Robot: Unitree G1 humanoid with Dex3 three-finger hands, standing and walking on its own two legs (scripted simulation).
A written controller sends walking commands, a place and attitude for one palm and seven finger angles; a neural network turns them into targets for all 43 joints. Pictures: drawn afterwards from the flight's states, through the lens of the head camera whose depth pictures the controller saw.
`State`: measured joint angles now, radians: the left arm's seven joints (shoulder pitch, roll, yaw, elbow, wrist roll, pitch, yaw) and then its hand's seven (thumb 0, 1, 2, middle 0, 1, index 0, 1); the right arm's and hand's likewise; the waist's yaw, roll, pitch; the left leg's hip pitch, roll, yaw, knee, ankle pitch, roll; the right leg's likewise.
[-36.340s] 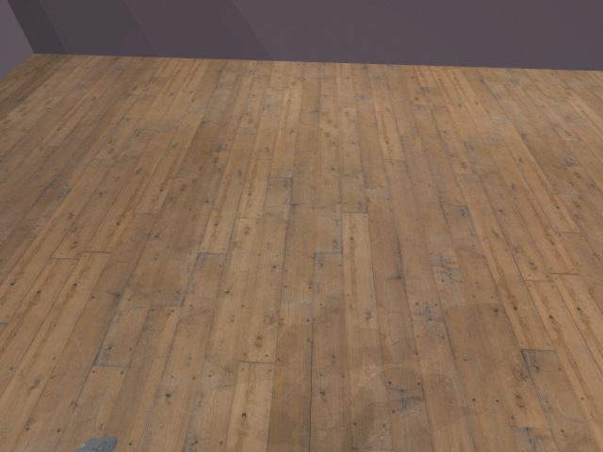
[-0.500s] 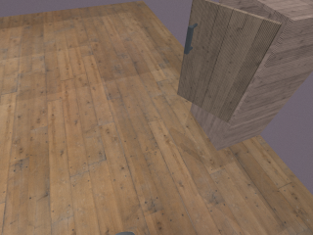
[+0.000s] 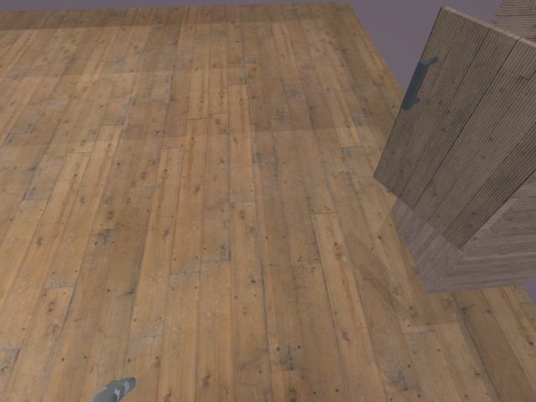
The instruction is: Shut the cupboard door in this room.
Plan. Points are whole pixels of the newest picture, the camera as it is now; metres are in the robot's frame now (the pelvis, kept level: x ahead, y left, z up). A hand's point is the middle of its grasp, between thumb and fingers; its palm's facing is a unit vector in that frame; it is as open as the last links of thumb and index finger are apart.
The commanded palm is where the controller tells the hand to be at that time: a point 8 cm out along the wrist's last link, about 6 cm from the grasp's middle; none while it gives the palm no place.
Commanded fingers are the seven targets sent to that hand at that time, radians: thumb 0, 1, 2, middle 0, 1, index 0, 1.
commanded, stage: walk to a spot facing it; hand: left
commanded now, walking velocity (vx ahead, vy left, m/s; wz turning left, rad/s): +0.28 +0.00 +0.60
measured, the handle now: (419, 83) +0.86 -0.38 -0.01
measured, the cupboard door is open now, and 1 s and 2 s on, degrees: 29 29 29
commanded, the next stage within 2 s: turn to face it in 0.56 s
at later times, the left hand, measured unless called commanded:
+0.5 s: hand out of the picture +0.02 +0.24 -0.19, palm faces +0.39 -0.89 -0.24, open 7.4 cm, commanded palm none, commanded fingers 0.00 0.90 0.90 -0.20 -0.30 -0.20 -0.30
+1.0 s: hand (131, 281) +0.36 +0.30 -0.17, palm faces +0.35 -0.92 -0.20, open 7.4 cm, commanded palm none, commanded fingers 0.00 0.90 0.90 -0.20 -0.30 -0.20 -0.30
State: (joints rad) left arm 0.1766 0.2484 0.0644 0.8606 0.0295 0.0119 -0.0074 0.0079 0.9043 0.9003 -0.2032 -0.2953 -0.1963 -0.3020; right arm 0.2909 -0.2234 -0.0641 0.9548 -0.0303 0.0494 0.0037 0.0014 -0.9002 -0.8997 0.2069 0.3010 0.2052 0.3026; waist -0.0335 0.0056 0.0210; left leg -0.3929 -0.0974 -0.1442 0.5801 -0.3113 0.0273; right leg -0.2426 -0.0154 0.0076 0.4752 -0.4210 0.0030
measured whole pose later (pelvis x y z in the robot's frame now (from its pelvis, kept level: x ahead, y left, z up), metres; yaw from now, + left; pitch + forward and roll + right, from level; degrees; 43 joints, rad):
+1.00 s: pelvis +0.34 +0.10 +0.00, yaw +20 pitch +0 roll +0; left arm 0.17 0.14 0.04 0.93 0.02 0.01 0.01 0.00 0.91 0.90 -0.20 -0.30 -0.20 -0.30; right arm 0.25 -0.19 -0.04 1.02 -0.01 0.02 -0.02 0.00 -0.91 -0.90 0.20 0.30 0.20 0.30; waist -0.02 0.02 0.11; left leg -0.36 0.02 0.02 1.08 -0.51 -0.02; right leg -0.35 0.02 -0.03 0.53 -0.16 -0.04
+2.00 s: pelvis +0.42 +0.16 -0.01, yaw -15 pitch +1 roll -1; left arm 0.18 0.25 0.08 0.88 0.02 0.08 -0.02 0.01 0.90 0.90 -0.21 -0.30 -0.20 -0.30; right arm 0.20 -0.22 -0.01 0.86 -0.03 0.01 -0.02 0.00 -0.90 -0.90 0.20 0.30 0.20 0.30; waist 0.00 -0.04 0.08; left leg -0.34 0.07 0.07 0.63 -0.31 -0.01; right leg -0.42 0.04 0.07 0.86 -0.49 0.02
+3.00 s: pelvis +0.44 +0.12 -0.01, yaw -47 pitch +1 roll -1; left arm 0.15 0.24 0.07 0.89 0.02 0.05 -0.02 0.01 0.91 0.90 -0.20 -0.29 -0.19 -0.30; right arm 0.27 -0.23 -0.03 0.93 -0.03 0.03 -0.01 0.00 -0.90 -0.90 0.21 0.30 0.21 0.30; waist -0.02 0.04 0.08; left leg -0.28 0.16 0.16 0.69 -0.41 -0.06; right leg -0.27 -0.01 -0.06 0.58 -0.30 -0.01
